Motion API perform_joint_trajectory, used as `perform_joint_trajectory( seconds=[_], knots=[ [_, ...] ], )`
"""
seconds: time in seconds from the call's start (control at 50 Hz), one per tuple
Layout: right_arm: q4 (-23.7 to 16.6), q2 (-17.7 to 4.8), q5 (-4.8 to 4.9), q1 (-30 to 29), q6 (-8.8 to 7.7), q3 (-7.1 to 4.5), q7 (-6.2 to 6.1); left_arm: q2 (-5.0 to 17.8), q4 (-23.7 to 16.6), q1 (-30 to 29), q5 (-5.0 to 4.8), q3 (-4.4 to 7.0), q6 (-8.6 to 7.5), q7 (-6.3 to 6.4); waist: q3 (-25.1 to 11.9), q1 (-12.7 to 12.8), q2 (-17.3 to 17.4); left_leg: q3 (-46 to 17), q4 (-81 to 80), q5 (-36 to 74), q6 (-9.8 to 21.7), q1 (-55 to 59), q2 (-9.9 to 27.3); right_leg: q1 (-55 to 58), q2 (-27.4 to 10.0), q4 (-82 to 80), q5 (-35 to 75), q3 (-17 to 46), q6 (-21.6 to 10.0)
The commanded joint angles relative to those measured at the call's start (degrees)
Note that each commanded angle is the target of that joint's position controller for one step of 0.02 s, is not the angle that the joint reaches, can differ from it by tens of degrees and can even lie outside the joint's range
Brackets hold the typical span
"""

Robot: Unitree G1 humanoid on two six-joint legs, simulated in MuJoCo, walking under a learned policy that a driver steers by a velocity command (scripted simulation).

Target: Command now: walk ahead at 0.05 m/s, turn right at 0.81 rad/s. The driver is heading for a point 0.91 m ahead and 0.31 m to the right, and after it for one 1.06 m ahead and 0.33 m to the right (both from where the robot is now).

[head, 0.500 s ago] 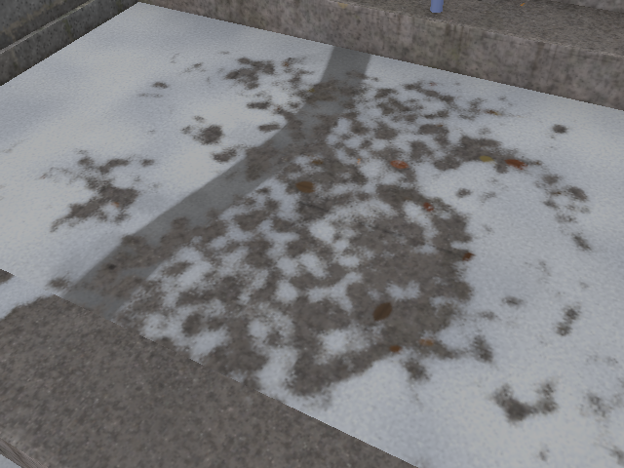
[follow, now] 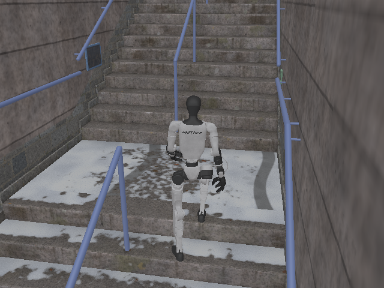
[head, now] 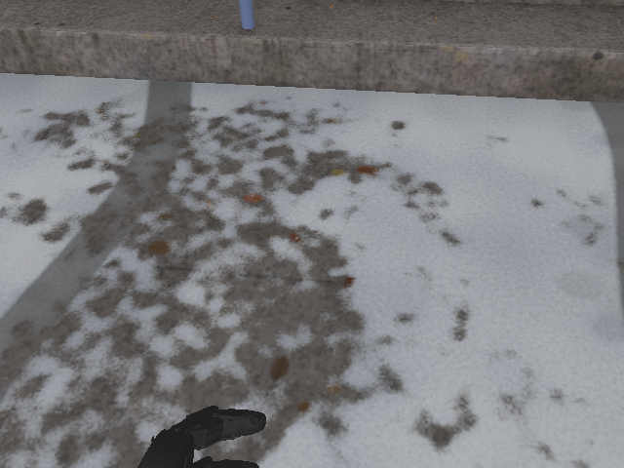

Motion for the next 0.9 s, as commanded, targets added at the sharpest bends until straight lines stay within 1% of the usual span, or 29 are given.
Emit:
perform_joint_trajectory(
  seconds=[0.02,0.04,0.06,0.08,0.1,0.14,0.16,0.18,0.2,0.22,0.24,0.26,0.28,0.3,0.36,0.46,0.48,0.52,0.56,0.6,0.62,0.64,0.66,0.68,0.7,0.72,0.74,0.78,0.9],
  knots=[
    [-9.8,-17.4,0.45,-3.2,-2.74,-4.45,-0.64,10.3,2.8,13.9,-0.39,4.03,-2.64,1.81,-0.4,7.1,1.8,-1.6,21.6,91.2,9.7,-9.4,12.2,29.8,9.4,-17.7,14.8,3.0,-3.8],
    [-13.1,-12.7,-2.64,1.4,-2.46,-3.73,-0.05,15.8,2.7,19.3,0.48,6.02,-3.55,4.07,-15.1,6.9,-13.3,-6.0,41.9,56.1,3.8,-30.3,2.5,55.8,3.2,-27.4,24.3,27.9,-13.4],
    [-15.6,-15.4,0.12,-10.3,-0.79,-5.41,1.49,20.2,3.6,29.8,5.24,6.90,-3.30,5.12,-19.6,11.6,-18.5,-18.0,61.1,-3.1,0.8,-43.7,-10.2,63.3,-5.7,-53.4,12.3,58.5,-16.4],
    [-19.7,-10.6,4.31,-16.9,0.12,-4.35,2.09,24.5,4.5,27.4,4.13,9.12,-4.81,6.06,-10.3,12.7,-15.3,-31.3,81.1,1.6,2.2,-52.6,-12.6,54.2,-10.1,-58.9,2.3,66.1,-10.2],
    [-19.3,-8.7,5.41,-20.2,-0.01,-3.97,1.84,20.4,5.8,23.7,2.75,7.87,-5.77,6.05,-0.6,10.3,-12.1,-34.6,88.1,6.1,2.4,-55.8,-11.5,40.5,-7.7,-58.6,-10.0,61.3,-6.8],
    [-17.0,-1.4,2.58,-13.1,0.48,-0.93,1.19,10.6,10.4,12.7,0.81,4.62,-7.38,5.42,4.3,-0.4,-6.5,-33.3,91.9,12.3,4.0,-53.9,-10.4,23.0,-0.8,-55.3,-15.8,49.3,-7.8],
    [-16.5,-1.4,2.13,-11.9,0.78,-0.62,0.57,7.2,10.4,7.6,0.80,3.51,-7.30,4.94,3.8,-3.8,-4.1,-31.9,91.4,12.0,4.8,-51.2,-9.7,17.0,2.0,-56.4,-12.6,45.0,-8.2],
    [-16.3,-3.1,1.57,-11.4,1.01,-0.64,0.02,5.7,10.3,5.7,0.73,3.03,-7.70,5.01,1.8,-4.9,-4.9,-31.6,93.0,11.6,4.6,-51.8,-9.9,18.3,3.1,-59.3,-8.2,44.2,-8.5],
    [-15.7,-4.6,1.57,-12.0,1.21,-0.77,-0.61,6.5,10.2,4.2,0.34,3.40,-8.19,5.46,0.6,-4.8,-3.9,-30.5,90.6,12.0,3.5,-53.8,-9.4,21.0,3.8,-59.1,-2.9,40.4,-6.9],
    [-22.6,-1.3,2.20,-17.1,1.18,1.23,-1.55,11.3,7.8,6.8,-1.04,5.92,-5.46,6.53,5.7,-2.7,-0.8,-24.0,95.5,5.4,2.6,-54.2,-9.1,25.0,4.5,-57.9,8.4,40.8,-3.9],
    [-22.7,-0.1,2.71,-17.7,0.99,1.80,-1.55,11.7,8.6,8.4,-0.83,5.88,-4.36,7.41,5.3,-3.6,3.3,-24.5,93.2,4.8,2.3,-55.4,-8.6,26.9,5.1,-57.4,12.6,38.9,-1.7],
    [-21.4,-4.3,3.75,-18.5,2.01,-0.25,-0.92,13.3,11.2,11.1,4.44,5.89,-6.32,5.55,-2.0,-4.0,-1.6,-26.8,85.5,7.7,0.0,-58.9,-7.5,30.9,1.8,-60.9,4.5,36.9,-1.0],
    [-21.1,-5.3,2.23,-20.5,2.92,-0.71,-0.80,12.1,13.1,18.4,4.76,6.00,-7.72,5.56,0.4,-0.5,-3.6,-26.1,84.6,4.8,-0.8,-60.7,-6.1,33.3,1.5,-61.5,-3.2,39.9,-2.3],
    [-19.3,-4.4,0.57,-18.7,3.04,-0.84,-0.63,11.3,13.6,21.2,4.20,5.52,-9.02,5.34,1.9,-0.3,-8.1,-24.7,87.9,6.1,-1.1,-62.7,-5.9,35.9,1.4,-62.0,-6.2,41.7,-2.8],
    [-18.2,-3.8,1.23,-20.9,2.13,-0.09,-0.57,10.9,13.6,25.8,3.58,5.19,-10.03,4.88,3.2,3.3,-8.8,-23.4,83.5,6.1,-1.8,-66.1,-5.7,41.7,0.5,-61.7,-10.0,42.6,-4.0],
    [-21.5,-2.6,1.78,-27.5,0.92,-0.24,-0.40,12.0,7.9,20.2,1.04,4.97,-10.77,3.92,6.0,4.6,-10.0,-22.0,53.3,7.5,-7.7,-48.7,-6.6,40.7,0.2,-63.7,-6.1,44.3,-6.1],
    [-24.6,-5.0,3.86,-32.3,2.13,-0.51,0.05,19.9,8.5,21.9,-2.34,10.70,-7.30,8.43,8.6,6.6,-6.2,-18.5,44.9,6.3,-5.0,-49.0,-6.4,40.2,-1.5,-72.4,-4.5,45.5,-6.8],
    [-26.0,-4.9,5.65,-32.7,2.90,-0.64,0.50,18.8,7.6,22.2,-0.74,10.98,-4.93,8.84,10.2,6.6,-15.1,-19.0,32.8,2.1,-4.9,-43.2,-7.4,43.5,-0.5,-71.3,-5.1,46.1,-7.8],
    [-25.8,-6.2,7.58,-28.5,2.70,-1.54,0.17,17.7,5.6,18.5,-0.36,11.63,-4.26,8.45,9.1,4.0,-15.8,-21.9,22.9,0.4,-3.6,-33.5,-6.4,43.4,-1.6,-67.2,-6.6,46.1,-6.1],
    [-23.5,-7.7,8.76,-18.4,2.50,-2.61,-1.08,16.6,3.5,13.4,1.04,11.62,-4.29,7.79,6.6,-2.1,-11.9,-20.5,14.9,3.1,-2.7,-14.2,-7.1,35.9,0.2,-60.2,-5.2,44.3,-2.5],
    [-20.7,-11.2,8.14,-8.2,1.80,-4.03,-1.89,14.1,3.2,13.9,1.52,11.01,-5.01,7.28,1.4,-5.6,-7.9,-22.5,16.0,1.7,-1.3,1.5,-5.0,29.7,4.1,-47.5,-4.1,39.1,0.1],
    [-20.3,-15.2,5.45,-0.1,0.85,-5.07,-2.62,7.9,2.9,16.3,1.05,9.37,-6.00,7.17,-4.0,-7.5,5.5,-34.1,14.0,-17.5,-0.6,12.4,7.1,23.0,9.4,-26.8,-5.2,26.0,1.8],
    [-23.1,-20.5,2.74,-4.4,1.00,-5.93,-3.13,5.7,-1.6,16.2,-2.18,8.16,-6.05,7.16,-4.8,-4.1,18.3,-62.0,0.9,-37.6,3.1,15.2,18.1,8.7,9.9,-15.5,-4.1,17.9,3.6],
    [-23.4,-15.9,2.44,-9.1,0.78,-5.69,-2.57,10.5,-0.5,13.6,-0.43,8.43,-4.91,7.71,1.8,-3.0,9.1,-64.2,-1.9,-40.7,4.1,5.3,17.7,6.7,2.9,-8.2,5.2,14.0,3.9],
    [-23.4,-11.4,2.90,-9.3,0.13,-4.21,-2.03,13.1,-0.3,10.8,1.77,9.30,-4.76,6.80,6.0,-2.9,1.1,-56.5,-0.2,-32.2,3.9,-1.8,14.4,8.8,1.1,-6.0,11.7,14.0,4.2],
    [-22.0,-9.9,2.75,-7.3,-0.53,-3.63,-1.44,12.9,-0.2,11.0,2.02,9.48,-4.62,5.51,7.4,-1.8,-1.7,-46.9,0.4,-24.2,4.4,-5.1,10.9,10.8,-0.6,-6.6,13.8,14.2,4.3],
    [-20.5,-9.0,2.66,-5.3,-1.37,-3.21,-1.33,13.5,-0.3,9.8,2.64,9.54,-4.44,4.48,8.8,-2.2,-1.6,-40.5,-0.3,-19.2,4.4,-6.7,7.9,11.9,-1.4,-8.3,15.0,14.8,4.5],
    [-18.0,-7.0,2.86,-2.1,-2.13,-2.65,-0.80,11.9,-0.8,9.3,2.00,8.78,-3.81,3.87,11.8,-1.6,0.6,-35.4,-0.9,-11.8,4.4,-7.4,5.2,11.3,-0.3,-9.4,15.3,15.7,4.4],
    [-13.1,-6.3,4.37,6.0,-3.49,-2.10,-0.81,12.7,-4.0,-0.9,2.29,8.16,-2.71,4.58,15.8,-1.9,2.6,-23.9,-4.7,12.9,4.8,-4.2,4.1,8.1,2.0,-20.6,19.7,13.0,5.6]
  ],
)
